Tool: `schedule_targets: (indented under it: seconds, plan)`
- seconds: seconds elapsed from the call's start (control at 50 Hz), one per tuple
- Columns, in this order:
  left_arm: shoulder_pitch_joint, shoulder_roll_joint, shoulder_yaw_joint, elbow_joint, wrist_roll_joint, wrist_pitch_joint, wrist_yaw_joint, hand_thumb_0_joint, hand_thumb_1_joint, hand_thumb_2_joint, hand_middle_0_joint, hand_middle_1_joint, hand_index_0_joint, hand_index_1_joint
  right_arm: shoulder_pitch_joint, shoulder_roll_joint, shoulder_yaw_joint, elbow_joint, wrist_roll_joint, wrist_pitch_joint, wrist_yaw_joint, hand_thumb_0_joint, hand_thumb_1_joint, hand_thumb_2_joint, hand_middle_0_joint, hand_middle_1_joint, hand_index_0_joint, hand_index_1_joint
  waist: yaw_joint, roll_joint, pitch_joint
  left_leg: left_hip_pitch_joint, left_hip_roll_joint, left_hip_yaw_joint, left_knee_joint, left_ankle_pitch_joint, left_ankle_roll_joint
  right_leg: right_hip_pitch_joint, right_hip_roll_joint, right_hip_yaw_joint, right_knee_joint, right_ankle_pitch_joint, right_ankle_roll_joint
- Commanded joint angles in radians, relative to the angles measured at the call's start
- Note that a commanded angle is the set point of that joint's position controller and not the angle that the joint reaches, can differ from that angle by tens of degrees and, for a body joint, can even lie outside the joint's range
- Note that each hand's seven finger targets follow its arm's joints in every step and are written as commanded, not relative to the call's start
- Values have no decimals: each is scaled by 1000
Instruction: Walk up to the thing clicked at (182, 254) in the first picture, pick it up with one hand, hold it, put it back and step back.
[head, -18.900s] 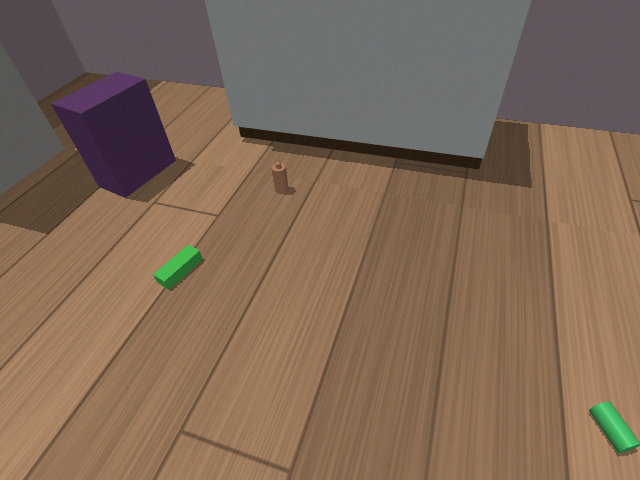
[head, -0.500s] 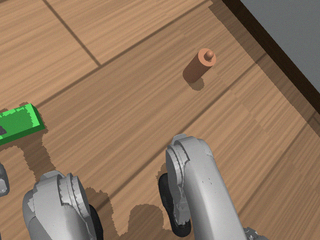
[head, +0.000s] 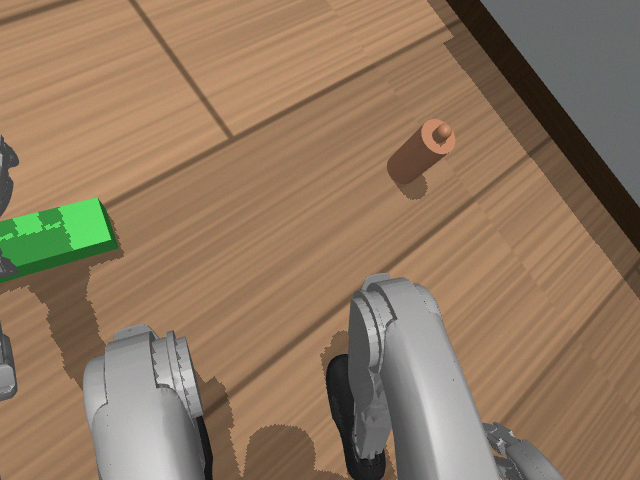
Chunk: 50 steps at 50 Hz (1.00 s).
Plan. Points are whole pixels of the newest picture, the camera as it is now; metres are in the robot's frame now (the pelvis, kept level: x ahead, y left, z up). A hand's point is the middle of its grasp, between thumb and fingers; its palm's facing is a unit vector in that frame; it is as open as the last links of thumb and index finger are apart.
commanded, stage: rest palm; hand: left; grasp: from above
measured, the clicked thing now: (38, 242) +0.46 +0.33 -0.29
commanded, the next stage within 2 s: close in 0.76 s
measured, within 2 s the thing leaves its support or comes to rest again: neither
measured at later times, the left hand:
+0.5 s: hand (25, 235) +0.46 +0.33 -0.24, palm faces -0.42 -0.14 -0.90, open 14.4 cm
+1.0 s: hand (26, 247) +0.45 +0.33 -0.25, palm faces -0.43 -0.15 -0.89, open 14.0 cm
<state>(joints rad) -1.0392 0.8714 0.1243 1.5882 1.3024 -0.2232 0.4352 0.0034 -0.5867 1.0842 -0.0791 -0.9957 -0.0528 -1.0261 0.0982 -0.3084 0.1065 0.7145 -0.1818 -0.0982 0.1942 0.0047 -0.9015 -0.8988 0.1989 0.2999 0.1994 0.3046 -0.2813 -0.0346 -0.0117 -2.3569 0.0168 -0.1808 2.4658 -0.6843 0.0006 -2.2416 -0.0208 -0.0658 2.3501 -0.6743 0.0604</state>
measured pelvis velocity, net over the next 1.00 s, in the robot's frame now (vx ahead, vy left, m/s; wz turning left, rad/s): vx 0.00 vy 0.01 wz -0.08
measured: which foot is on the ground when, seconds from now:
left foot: down 0.00-1.00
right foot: down 0.00-1.00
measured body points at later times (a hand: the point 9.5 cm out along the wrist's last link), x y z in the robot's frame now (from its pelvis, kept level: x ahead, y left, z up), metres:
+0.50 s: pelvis +0.00 +0.00 -0.02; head +0.27 +0.10 +0.32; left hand +0.48 +0.33 -0.19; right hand +0.02 -0.26 -0.09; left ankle +0.07 +0.13 -0.28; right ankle +0.11 -0.14 -0.28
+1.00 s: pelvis +0.00 +0.01 -0.03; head +0.26 +0.12 +0.32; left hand +0.47 +0.34 -0.20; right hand +0.05 -0.26 -0.08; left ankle +0.07 +0.13 -0.28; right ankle +0.11 -0.14 -0.28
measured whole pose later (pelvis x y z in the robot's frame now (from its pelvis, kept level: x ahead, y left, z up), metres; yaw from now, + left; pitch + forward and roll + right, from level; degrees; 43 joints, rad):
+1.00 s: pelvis +0.00 +0.01 -0.03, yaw -4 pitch +26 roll -14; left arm -1.02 1.05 0.19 1.77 1.33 -0.26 0.61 0.00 -0.51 1.04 -0.11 -0.97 -0.09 -0.99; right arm 0.07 -0.34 0.26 0.71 -0.31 -0.21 0.26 0.00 -0.90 -0.90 0.20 0.30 0.20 0.30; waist -0.35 -0.13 0.14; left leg -2.37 0.03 -0.27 2.60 -0.72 0.00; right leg -2.23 0.02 -0.12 2.42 -0.67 0.08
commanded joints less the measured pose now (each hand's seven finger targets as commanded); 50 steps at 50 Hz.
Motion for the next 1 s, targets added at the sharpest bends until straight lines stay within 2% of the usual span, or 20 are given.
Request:
schedule_targets:
  seconds: [0.0, 0.02, 0.14, 0.22, 0.3, 0.32, 0.34, 0.4, 0.48, 0.5, 0.52, 0.6, 0.68, 0.7, 0.72, 0.76, 0.8, 0.84, 0.92, 0.98]
  plan:
    - [-251, 224, 10, -16, 6, 8, 40, 0, -596, 1052, -64, -983, -38, -1010, 243, -277, -53, 7, -6, -4, -7, 0, -887, -898, 200, 300, 200, 300, -58, 333, -513, 502, -17, 107, -250, 181, 27, 250, 46, -131, -198, 221, -74]
    - [-261, 293, 63, -36, 5, 1, 52, 0, -584, 1037, -63, -995, -43, -1015, 232, -287, -57, 0, -10, -8, -6, 0, -887, -898, 200, 300, 200, 300, -49, 331, -538, 515, -12, 99, -247, 172, 26, 250, 50, -135, -191, 212, -76]
    - [-300, 393, 112, -26, 26, -33, 116, 0, -588, 1037, -60, -980, -36, -1003, 211, -303, -26, -20, -41, -22, -3, 0, -884, -898, 200, 300, 200, 300, -72, 369, -532, 501, -6, 99, -224, 118, 25, 251, 57, -142, -180, 171, -76]
    - [-302, 379, 85, -35, 21, -41, 150, 0, -591, 1042, -60, -966, -33, -993, 198, -308, -7, -19, -60, -43, -3, 0, -882, -898, 200, 300, 200, 300, -78, 413, -563, 529, -1, 96, -203, 136, 19, 267, 62, -151, -164, 194, -73]
    - [-265, 422, 116, -11, 14, -27, 174, 0, -597, 1051, -60, -948, -29, -978, 224, -322, 4, 3, -83, -60, 7, 0, -883, -897, 200, 300, 200, 300, -86, 424, -568, 542, 6, 88, -176, 188, 13, 287, 69, -162, -141, 246, -71]
    - [-261, 410, 102, -12, 16, -23, 171, 0, -602, 1050, -60, -951, -29, -982, 226, -320, 11, 2, -92, -66, 11, 0, -884, -898, 200, 300, 200, 300, -91, 443, -555, 539, 6, 92, -174, 188, 12, 292, 69, -159, -142, 250, -71]
    - [-237, 430, 123, 11, 4, -19, 177, 0, -606, 1057, -60, -945, -26, -979, 212, -322, 10, 6, -92, -69, 12, 0, -884, -898, 200, 300, 200, 300, -71, 419, -546, 511, 9, 87, -173, 169, 12, 289, 73, -163, -147, 233, -74]
    - [-217, 426, 119, 11, 4, -9, 170, 0, -611, 1061, -60, -941, -24, -977, 226, -329, 18, 9, -102, -77, 21, 0, -885, -898, 200, 300, 200, 300, -85, 428, -537, 515, 9, 84, -165, 191, 11, 300, 75, -168, -135, 258, -74]
    - [-182, 437, 139, -2, -18, -5, 170, 0, -607, 1054, -61, -937, -26, -971, 232, -339, 20, 14, -103, -86, 32, 0, -886, -899, 200, 300, 200, 300, -75, 422, -538, 509, 10, 78, -161, 228, 10, 337, 76, -171, -135, 290, -70]
    - [-196, 410, 111, 3, -18, -5, 163, 0, -611, 1057, -61, -933, -24, -968, 222, -333, 25, 5, -106, -90, 38, 0, -886, -899, 200, 300, 200, 300, -89, 417, -528, 517, 12, 75, -150, 237, 9, 323, 76, -176, -124, 299, -69]
    - [-173, 437, 132, 3, -16, -5, 164, 0, -611, 1056, -60, -932, -23, -968, 224, -340, 23, 19, -106, -89, 38, 0, -885, -899, 200, 300, 200, 300, -80, 433, -533, 528, 15, 69, -156, 247, 6, 324, 80, -180, -122, 300, -71]
    - [-185, 446, 139, 4, -23, -15, 169, 0, -611, 1063, -63, -929, -24, -967, 218, -345, 29, 13, -107, -86, 46, 0, -886, -900, 200, 300, 200, 300, -88, 427, -516, 499, 15, 62, -154, 234, 8, 334, 80, -181, -124, 294, -71]
    - [-191, 440, 124, 22, -11, -31, 175, 0, -609, 1073, -69, -941, -29, -980, 198, -348, 34, 3, -111, -86, 45, 0, -887, -901, 200, 300, 200, 300, -100, 407, -482, 478, 17, 60, -152, 168, 11, 320, 86, -185, -138, 243, -70]
    - [-201, 407, 92, 17, -9, -35, 175, 0, -603, 1063, -67, -944, -30, -980, 182, -349, 32, -8, -109, -89, 45, 0, -886, -900, 200, 300, 200, 300, -101, 404, -480, 485, 16, 63, -152, 158, 10, 311, 85, -185, -139, 235, -70]
    - [-210, 433, 111, 32, -10, -38, 179, 0, -594, 1058, -67, -950, -33, -983, 191, -348, 39, 6, -111, -90, 47, 0, -885, -900, 200, 300, 200, 300, -111, 403, -459, 476, 18, 57, -151, 155, 11, 302, 84, -193, -133, 231, -68]
    - [-197, 426, 103, 36, -5, -44, 187, 0, -591, 1059, -66, -959, -34, -991, 180, -348, 41, 7, -109, -94, 45, 0, -887, -901, 200, 300, 200, 300, -103, 412, -465, 493, 19, 51, -155, 159, 6, 292, 85, -196, -126, 229, -70]
    - [-210, 402, 80, 53, 4, -50, 193, 0, -583, 1060, -69, -965, -38, -996, 174, -342, 48, 5, -117, -99, 51, 0, -887, -901, 200, 300, 200, 300, -118, 399, -455, 495, 20, 52, -142, 163, 7, 292, 84, -199, -125, 238, -65]
    - [-217, 411, 87, 46, 1, -53, 208, 0, -584, 1066, -70, -971, -38, -1002, 172, -352, 45, 10, -115, -102, 52, 0, -888, -901, 200, 300, 200, 300, -115, 411, -461, 499, 20, 48, -150, 166, 6, 300, 89, -201, -130, 241, -65]
    - [-230, 390, 55, 63, 11, -47, 220, 0, -432, 991, -139, -977, -131, -985, 142, -357, 50, 2, -118, -118, 59, 0, -879, -896, 200, 300, 200, 300, -121, 428, -431, 516, 23, 38, -153, 154, 0, 263, 85, -210, -112, 229, -64]
    - [-225, 411, 63, 62, 21, -37, 233, 0, -405, 959, -160, -957, -154, -963, 146, -372, 53, 0, -120, -127, 66, 0, -881, -897, 200, 300, 200, 300, -124, 439, -438, 537, 25, 35, -156, 178, -2, 267, 87, -214, -110, 249, -62]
